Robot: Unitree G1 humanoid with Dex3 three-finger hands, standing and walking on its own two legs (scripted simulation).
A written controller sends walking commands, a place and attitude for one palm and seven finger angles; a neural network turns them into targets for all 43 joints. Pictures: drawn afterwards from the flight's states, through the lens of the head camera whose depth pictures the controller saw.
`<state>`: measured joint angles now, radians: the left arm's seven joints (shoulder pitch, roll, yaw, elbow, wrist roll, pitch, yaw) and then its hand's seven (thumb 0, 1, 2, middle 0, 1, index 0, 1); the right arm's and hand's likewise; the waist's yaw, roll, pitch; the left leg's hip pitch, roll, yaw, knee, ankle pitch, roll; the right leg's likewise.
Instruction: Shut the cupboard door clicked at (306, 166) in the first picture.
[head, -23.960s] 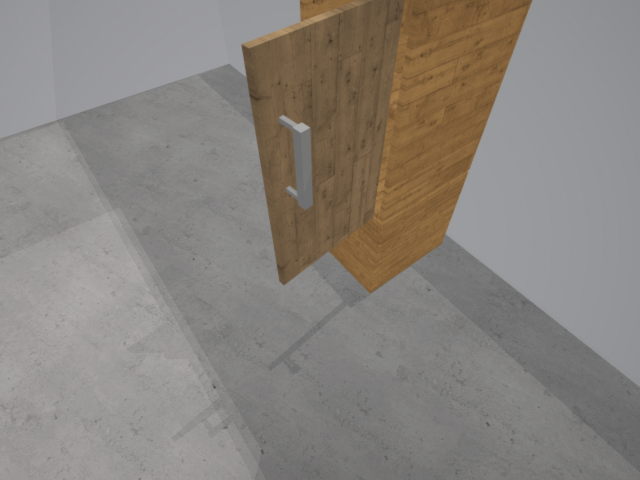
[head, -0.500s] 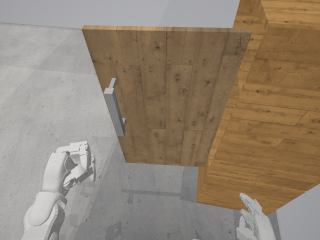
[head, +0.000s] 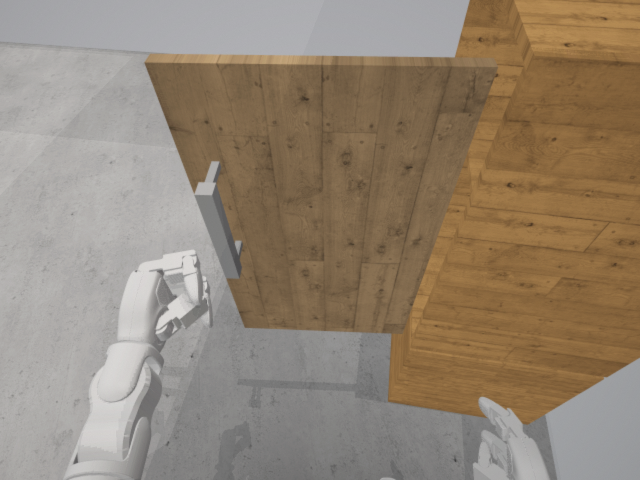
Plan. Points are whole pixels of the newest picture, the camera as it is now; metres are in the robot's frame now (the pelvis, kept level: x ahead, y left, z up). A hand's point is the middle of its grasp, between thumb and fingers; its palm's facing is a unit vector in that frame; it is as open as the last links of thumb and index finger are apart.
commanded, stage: bring the fist close to the handle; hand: left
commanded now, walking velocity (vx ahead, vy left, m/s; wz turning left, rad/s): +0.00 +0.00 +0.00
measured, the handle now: (224, 224) +0.42 +0.15 +0.07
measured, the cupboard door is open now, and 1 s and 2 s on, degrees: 97 94 70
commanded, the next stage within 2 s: push the door shut along its arc in 0.60 s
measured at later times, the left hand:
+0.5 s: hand (222, 287) +0.32 +0.13 +0.08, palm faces +0.00 -1.00 -0.03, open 3.1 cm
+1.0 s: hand (224, 264) +0.36 +0.14 +0.08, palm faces -0.06 -1.00 -0.04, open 3.0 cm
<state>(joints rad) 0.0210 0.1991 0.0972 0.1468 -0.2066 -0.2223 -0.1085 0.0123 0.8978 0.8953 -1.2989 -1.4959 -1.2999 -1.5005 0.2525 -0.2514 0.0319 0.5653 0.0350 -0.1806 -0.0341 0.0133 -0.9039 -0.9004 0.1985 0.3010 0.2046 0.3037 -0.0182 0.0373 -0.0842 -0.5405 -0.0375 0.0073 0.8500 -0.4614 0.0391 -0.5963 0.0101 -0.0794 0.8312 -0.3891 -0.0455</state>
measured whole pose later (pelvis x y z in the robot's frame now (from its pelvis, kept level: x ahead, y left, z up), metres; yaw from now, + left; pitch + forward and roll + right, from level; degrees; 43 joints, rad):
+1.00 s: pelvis -0.01 +0.00 +0.00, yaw +0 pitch +9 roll +0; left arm -0.29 0.22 0.10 0.49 -0.19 -0.28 -0.13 0.00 0.89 0.92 -1.30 -1.50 -1.30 -1.50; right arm 0.25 -0.26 0.03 0.60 0.04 -0.10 -0.03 0.01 -0.90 -0.90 0.20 0.30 0.20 0.30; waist -0.04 0.03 -0.06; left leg -0.54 -0.04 0.01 0.83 -0.44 0.04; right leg -0.60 0.01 -0.07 0.81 -0.37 -0.05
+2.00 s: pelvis -0.02 +0.02 -0.02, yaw +1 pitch +18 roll -2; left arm -1.00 0.38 0.10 1.20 -0.19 -0.32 -0.34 -0.01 1.05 1.12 -1.30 -1.50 -1.30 -1.50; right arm 0.37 -0.28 0.03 0.70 0.02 -0.06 -0.02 0.01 -0.91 -0.90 0.20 0.30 0.21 0.30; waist -0.14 0.03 -0.07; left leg -0.80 -0.05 0.00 0.94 -0.45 0.07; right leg -0.83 -0.01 -0.09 0.88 -0.36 -0.02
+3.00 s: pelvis -0.02 +0.00 -0.03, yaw -2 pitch +23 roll -1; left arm -1.14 0.24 0.27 1.28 0.09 -0.39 0.23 0.01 0.86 0.90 -1.30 -1.50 -1.30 -1.50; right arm 0.41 -0.25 0.00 0.65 -0.08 -0.01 0.10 0.00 -0.91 -0.90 0.20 0.30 0.20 0.30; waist -0.24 0.05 -0.12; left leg -0.94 -0.01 0.02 1.02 -0.49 0.04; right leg -0.99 0.03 -0.07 0.97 -0.38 -0.05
